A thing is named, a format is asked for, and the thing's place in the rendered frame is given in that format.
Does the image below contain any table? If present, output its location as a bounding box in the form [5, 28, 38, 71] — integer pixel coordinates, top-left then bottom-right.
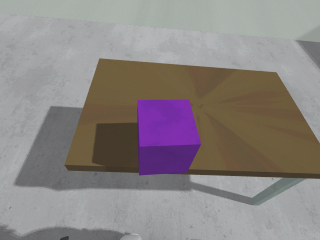
[64, 58, 320, 206]

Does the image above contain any carton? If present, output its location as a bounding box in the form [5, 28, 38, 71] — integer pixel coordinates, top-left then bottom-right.
[137, 99, 201, 176]

